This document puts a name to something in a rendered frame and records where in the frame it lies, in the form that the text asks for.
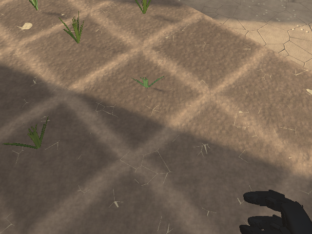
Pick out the right robot hand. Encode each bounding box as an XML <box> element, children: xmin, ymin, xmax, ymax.
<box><xmin>239</xmin><ymin>189</ymin><xmax>312</xmax><ymax>234</ymax></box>

